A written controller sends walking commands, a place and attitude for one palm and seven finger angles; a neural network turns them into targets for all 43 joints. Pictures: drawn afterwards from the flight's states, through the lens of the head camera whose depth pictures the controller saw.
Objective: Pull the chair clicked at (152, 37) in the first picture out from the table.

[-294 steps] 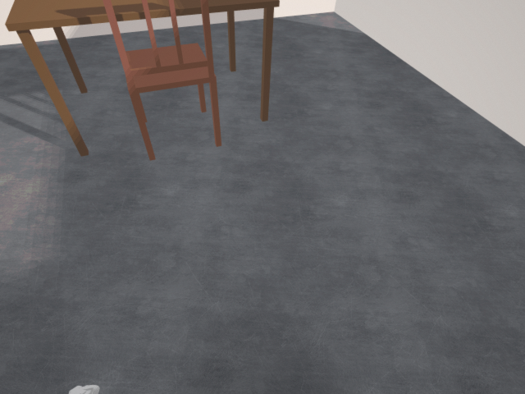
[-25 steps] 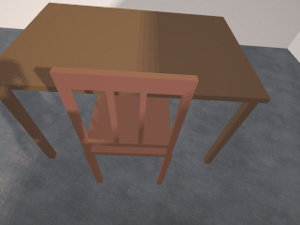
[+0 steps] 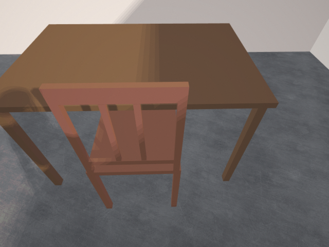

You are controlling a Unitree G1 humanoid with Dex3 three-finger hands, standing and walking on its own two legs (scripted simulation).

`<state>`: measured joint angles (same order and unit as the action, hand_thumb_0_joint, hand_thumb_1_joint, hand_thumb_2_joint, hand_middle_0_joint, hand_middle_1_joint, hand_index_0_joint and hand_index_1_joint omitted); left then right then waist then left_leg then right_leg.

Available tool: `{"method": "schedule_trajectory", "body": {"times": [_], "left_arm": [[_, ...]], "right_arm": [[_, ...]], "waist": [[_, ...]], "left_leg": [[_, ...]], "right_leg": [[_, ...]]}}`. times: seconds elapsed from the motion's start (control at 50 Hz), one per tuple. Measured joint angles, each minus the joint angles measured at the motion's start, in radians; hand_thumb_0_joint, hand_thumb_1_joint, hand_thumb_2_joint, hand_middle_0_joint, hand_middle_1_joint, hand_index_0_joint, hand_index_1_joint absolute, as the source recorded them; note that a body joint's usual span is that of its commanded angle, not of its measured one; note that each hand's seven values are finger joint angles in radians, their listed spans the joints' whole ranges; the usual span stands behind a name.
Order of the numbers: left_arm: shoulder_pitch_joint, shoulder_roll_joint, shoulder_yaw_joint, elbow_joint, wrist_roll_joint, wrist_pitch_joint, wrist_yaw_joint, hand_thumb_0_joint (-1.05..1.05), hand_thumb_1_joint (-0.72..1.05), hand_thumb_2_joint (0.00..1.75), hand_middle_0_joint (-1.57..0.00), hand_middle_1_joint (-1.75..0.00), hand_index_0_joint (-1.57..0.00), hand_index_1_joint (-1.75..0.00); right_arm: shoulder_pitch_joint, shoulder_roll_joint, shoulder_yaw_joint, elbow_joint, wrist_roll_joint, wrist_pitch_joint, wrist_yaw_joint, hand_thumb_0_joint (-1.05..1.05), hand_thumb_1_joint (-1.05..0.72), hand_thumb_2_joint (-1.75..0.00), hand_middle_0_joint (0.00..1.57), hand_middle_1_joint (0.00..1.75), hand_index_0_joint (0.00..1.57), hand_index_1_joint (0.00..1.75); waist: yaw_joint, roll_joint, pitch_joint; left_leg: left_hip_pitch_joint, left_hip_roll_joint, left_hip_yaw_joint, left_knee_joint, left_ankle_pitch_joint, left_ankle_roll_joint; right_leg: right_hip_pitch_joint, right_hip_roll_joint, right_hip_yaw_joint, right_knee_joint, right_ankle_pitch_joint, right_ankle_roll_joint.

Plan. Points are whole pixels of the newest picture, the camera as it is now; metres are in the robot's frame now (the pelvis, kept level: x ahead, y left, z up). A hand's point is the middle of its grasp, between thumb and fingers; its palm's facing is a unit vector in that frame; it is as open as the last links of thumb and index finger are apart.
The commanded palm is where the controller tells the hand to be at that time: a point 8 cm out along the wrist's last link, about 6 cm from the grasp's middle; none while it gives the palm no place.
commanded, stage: come to a stop and stand still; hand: left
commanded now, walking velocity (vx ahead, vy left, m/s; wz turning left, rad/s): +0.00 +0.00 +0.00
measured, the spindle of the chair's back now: (111, 135) +0.49 +0.21 -0.08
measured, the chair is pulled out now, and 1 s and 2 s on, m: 0.00 0.00 0.00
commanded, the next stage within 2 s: look again from close up in 0.66 s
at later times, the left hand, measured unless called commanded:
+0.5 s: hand out of the picture +0.00 +0.14 -0.18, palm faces +0.05 -0.98 -0.18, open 7.4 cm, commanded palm none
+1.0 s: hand out of the picture +0.05 +0.20 -0.19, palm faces -0.01 -0.97 -0.22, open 7.4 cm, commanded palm none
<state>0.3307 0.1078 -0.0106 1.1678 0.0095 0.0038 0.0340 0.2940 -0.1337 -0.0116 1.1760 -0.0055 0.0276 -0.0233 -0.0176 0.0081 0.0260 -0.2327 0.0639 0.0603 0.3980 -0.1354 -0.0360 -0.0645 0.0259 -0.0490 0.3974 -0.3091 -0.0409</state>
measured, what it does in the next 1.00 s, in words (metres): stands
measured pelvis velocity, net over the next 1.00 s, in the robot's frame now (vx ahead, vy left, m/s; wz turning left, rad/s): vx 0.03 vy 0.02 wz -0.03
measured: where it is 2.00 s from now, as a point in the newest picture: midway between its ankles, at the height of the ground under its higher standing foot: outside the picture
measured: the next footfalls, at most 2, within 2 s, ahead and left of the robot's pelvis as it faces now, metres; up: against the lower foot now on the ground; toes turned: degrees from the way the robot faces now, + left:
none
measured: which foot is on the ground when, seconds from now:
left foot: down 0.00-1.00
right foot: down 0.00-1.00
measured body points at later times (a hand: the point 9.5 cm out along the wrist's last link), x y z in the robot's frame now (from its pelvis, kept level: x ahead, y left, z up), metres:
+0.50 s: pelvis +0.03 -0.02 +0.00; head +0.04 -0.02 +0.45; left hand +0.00 +0.19 -0.16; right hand +0.03 -0.23 -0.17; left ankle +0.05 +0.14 -0.74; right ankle -0.06 -0.09 -0.74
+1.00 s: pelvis +0.03 +0.02 -0.02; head +0.04 +0.03 +0.43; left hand +0.05 +0.25 -0.17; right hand +0.07 -0.21 -0.17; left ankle +0.05 +0.13 -0.74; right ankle -0.06 -0.09 -0.74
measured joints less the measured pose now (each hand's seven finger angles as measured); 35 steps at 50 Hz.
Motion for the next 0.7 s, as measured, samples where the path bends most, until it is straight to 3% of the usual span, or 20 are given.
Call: {"method": "schedule_trajectory", "body": {"times": [0.32, 0.7], "left_arm": [[-0.007, -0.022, 0.011, -0.009, -0.001, -0.012, 0.013, 0.00, 0.90, 0.90, -0.20, -0.30, -0.20, -0.30], [-0.018, 0.021, 0.016, -0.017, 0.004, -0.006, 0.014, 0.00, 0.91, 0.90, -0.20, -0.30, -0.20, -0.30]], "right_arm": [[-0.001, 0.034, 0.008, 0.005, 0.002, -0.011, -0.016, 0.00, -0.91, -0.90, 0.20, 0.30, 0.20, 0.30], [-0.082, -0.018, 0.007, -0.030, 0.002, -0.011, -0.024, 0.00, -0.93, -0.90, 0.20, 0.30, 0.20, 0.30]], "waist": [[0.008, -0.009, 0.020], [0.025, -0.027, 0.020]], "left_leg": [[0.005, 0.017, -0.012, 0.028, -0.040, -0.025], [0.039, 0.002, 0.005, 0.035, -0.078, -0.016]], "right_leg": [[0.019, 0.018, -0.008, 0.003, -0.031, -0.022], [0.058, 0.000, 0.006, -0.008, -0.055, -0.009]]}}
